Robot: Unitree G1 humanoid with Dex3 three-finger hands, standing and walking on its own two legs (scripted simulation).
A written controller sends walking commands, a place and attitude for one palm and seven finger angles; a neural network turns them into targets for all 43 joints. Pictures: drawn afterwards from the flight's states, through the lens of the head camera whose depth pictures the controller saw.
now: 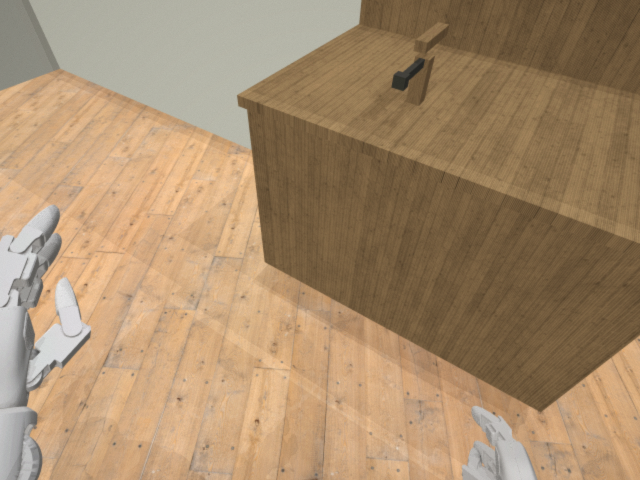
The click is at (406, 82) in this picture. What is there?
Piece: tap's lever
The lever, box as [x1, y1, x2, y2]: [391, 71, 409, 90]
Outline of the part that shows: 397,71 393,75 391,87 403,90 407,86 409,74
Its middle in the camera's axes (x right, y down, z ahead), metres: +0.17 -0.34 +0.83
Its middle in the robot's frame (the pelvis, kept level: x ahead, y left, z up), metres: +0.87 -0.11 +0.11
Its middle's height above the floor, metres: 0.88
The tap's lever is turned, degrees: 0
